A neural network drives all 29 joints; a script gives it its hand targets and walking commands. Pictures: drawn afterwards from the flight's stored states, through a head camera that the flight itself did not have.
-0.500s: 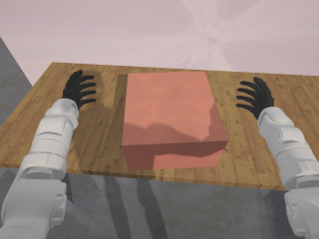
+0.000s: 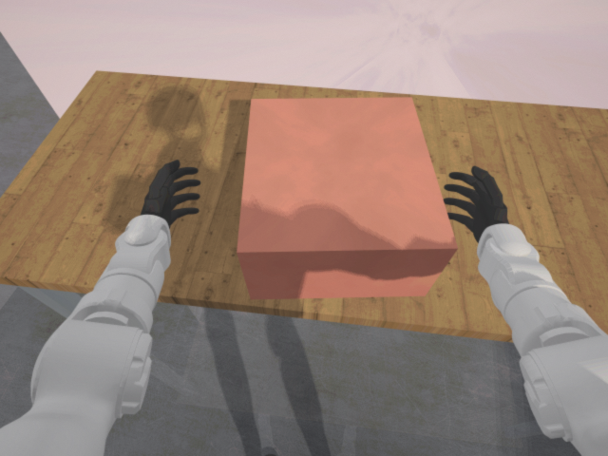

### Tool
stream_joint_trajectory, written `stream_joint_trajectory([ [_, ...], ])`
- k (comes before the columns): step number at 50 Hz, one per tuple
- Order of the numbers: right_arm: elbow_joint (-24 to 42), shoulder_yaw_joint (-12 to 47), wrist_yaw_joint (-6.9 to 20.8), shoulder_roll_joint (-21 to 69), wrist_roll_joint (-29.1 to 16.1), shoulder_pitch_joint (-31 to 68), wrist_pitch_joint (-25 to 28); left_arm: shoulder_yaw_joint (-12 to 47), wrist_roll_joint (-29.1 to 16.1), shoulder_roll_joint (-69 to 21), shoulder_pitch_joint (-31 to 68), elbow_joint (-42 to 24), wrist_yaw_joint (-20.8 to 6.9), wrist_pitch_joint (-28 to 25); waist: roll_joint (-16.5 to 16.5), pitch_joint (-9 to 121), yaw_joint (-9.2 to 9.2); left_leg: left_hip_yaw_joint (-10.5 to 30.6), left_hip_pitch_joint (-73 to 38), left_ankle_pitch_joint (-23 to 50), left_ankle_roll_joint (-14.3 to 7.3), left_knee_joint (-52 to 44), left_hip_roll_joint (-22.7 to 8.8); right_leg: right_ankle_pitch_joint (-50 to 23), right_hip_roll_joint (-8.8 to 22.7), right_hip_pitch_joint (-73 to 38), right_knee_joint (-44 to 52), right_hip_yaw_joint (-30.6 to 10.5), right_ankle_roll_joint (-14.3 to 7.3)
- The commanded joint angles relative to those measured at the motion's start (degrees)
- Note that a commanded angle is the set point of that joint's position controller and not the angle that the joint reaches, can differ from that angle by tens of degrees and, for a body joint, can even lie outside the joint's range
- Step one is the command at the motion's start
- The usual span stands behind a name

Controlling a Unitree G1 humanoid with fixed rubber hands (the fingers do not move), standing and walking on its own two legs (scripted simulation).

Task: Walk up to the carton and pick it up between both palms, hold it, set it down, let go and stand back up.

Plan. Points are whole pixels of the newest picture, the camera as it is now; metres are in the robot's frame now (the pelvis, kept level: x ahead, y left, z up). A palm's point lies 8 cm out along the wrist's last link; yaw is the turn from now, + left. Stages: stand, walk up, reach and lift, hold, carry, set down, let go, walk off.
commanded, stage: reach and lift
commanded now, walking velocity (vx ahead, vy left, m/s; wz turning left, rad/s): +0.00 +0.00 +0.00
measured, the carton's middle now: (334, 193) +0.52 -0.02 -0.01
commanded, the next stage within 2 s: none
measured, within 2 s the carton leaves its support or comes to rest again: neither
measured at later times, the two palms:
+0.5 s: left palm (178, 208) +0.44 +0.21 +0.05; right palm (497, 216) +0.43 -0.24 +0.05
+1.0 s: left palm (197, 206) +0.45 +0.18 +0.04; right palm (458, 215) +0.44 -0.19 +0.04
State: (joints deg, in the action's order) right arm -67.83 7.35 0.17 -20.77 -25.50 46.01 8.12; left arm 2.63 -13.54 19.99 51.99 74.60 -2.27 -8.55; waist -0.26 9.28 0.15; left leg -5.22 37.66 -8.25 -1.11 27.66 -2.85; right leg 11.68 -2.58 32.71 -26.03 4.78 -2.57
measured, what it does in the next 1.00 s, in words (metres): stands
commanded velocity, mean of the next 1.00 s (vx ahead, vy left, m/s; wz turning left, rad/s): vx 0.00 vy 0.00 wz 0.00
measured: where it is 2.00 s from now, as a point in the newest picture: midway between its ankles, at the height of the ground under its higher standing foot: outside the picture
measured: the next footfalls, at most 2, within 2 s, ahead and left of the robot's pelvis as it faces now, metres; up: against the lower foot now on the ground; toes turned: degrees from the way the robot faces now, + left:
none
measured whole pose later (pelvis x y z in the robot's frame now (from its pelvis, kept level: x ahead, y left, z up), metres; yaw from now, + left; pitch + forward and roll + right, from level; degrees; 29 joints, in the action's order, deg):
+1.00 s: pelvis +0.00 +0.00 -0.02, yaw +0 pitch +25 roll -2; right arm -72.9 -2.5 -3.7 -13.5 -14.0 52.0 15.4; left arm -5.0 -5.7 12.5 57.1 79.5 2.6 -17.3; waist 0.9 14.6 -0.1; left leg -5.0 48.9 -10.2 -0.9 34.0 -3.4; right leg 13.8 -2.6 44.1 -32.7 5.0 -2.8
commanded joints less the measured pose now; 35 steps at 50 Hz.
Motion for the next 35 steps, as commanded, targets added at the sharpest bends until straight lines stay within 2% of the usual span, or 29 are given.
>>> stream_joint_trajectory([
  [1, 12.1, -8.3, -0.6, -12.5, 4.2, 31.7, 7.4, 0.2, -3.2, 10.3, 34.0, -12.0, 3.1, -9.4, 3.0, 48.6, 1.63, 5.5, -28.3, 17.9, 2.6, 7.3, 0.7, -19.8, 1.1, 3.6, -1.9, -0.9, 4.9],
  [5, 13.2, -11.1, -0.9, -13.7, 6.4, 33.4, 8.3, 2.2, -5.1, 9.1, 36.1, -12.5, 4.6, -11.0, 5.5, 58.9, 3.28, 6.0, -30.6, 19.2, 3.9, 11.1, 0.6, -19.7, 0.7, 8.5, -4.3, 0.1, 4.4],
  [8, 9.3, -10.0, -0.9, -13.8, 5.8, 33.1, 7.9, 2.6, -5.1, 8.5, 34.7, -8.6, 4.4, -10.5, 5.0, 59.2, 3.10, 6.1, -29.7, 20.0, 3.9, 12.5, 0.7, -19.9, 0.5, 9.6, -5.3, 0.1, 4.4],
  [14, -3.5, -2.5, -0.3, -12.2, 0.5, 31.5, 7.4, 1.4, -2.6, 7.1, 29.1, 3.8, 2.7, -8.7, 1.7, 45.3, 0.22, 6.0, -23.4, 19.7, 2.9, 11.3, 1.1, -19.8, 0.4, 6.0, -5.5, -1.0, 4.9],
  [17, -5.8, 0.7, 0.4, -10.7, -2.1, 31.5, 7.9, 0.7, -1.7, 6.7, 27.8, 6.0, 2.1, -8.8, -0.4, 38.7, -1.47, 5.9, -19.8, 18.7, 2.1, 10.0, 1.2, -19.3, 0.4, 4.1, -5.5, -1.6, 5.4],
  [20, -4.2, 2.1, 1.0, -9.1, -3.3, 32.0, 8.8, 0.8, -1.7, 6.0, 28.3, 4.4, 2.0, -9.8, -2.2, 36.9, -2.18, 5.8, -17.3, 17.4, 1.6, 9.4, 1.4, -18.8, 0.6, 3.2, -5.8, -2.0, 5.8],
  [24, 1.0, 1.6, 1.6, -7.4, -2.5, 33.9, 9.4, 1.3, -2.7, 5.4, 31.2, -0.4, 2.6, -11.4, -2.3, 39.7, -2.22, 5.6, -16.0, 15.3, 1.3, 9.5, 1.4, -17.6, 1.2, 4.3, -6.6, -2.3, 5.9],
  [29, 5.6, -2.5, 0.9, -5.5, 1.5, 35.7, 8.7, 2.0, -3.8, 3.5, 35.1, -5.7, 3.1, -12.3, -0.7, 47.1, 0.03, 5.2, -16.6, 12.3, 1.3, 10.5, 1.5, -16.9, 2.1, 5.5, -7.3, -2.4, 5.7],
  [35, 7.2, -10.1, -2.2, -4.1, 9.0, 36.1, 8.9, -0.8, 0.5, 1.7, 35.7, -8.3, 4.1, -12.1, 2.7, 55.3, 2.06, 4.9, -19.8, 15.2, 2.6, 11.8, 1.6, -20.6, 2.1, 3.7, -7.6, -2.3, 5.4],
])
